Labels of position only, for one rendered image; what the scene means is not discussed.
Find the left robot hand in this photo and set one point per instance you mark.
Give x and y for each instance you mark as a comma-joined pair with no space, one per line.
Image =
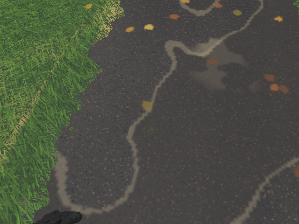
56,217

